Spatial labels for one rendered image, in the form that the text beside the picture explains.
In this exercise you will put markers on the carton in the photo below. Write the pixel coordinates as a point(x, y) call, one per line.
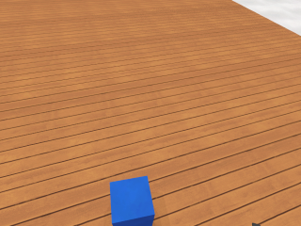
point(131, 202)

